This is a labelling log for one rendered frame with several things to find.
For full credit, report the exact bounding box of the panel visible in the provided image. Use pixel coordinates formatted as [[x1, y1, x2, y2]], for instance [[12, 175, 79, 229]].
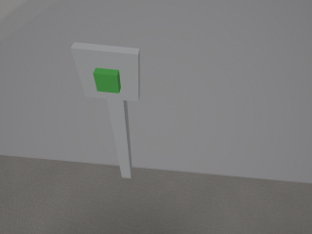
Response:
[[70, 42, 140, 178]]

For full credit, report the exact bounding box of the button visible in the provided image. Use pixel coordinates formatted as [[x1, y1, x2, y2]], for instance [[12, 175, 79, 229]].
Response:
[[93, 67, 121, 94]]

